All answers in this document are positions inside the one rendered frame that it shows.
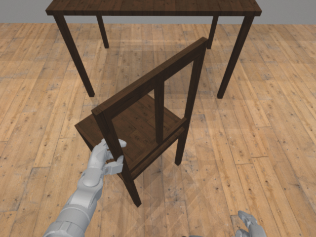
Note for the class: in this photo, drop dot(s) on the chair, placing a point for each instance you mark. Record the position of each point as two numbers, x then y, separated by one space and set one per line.
144 123

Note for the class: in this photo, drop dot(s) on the table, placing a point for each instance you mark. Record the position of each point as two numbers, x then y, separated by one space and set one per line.
247 8

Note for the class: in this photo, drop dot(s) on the left robot hand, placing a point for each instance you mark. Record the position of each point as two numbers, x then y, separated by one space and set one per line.
99 156

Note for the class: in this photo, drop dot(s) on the right robot hand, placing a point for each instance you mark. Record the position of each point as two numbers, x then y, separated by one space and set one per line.
254 229

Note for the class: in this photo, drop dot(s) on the robot left forearm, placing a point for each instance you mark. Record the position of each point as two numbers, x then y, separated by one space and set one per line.
79 208

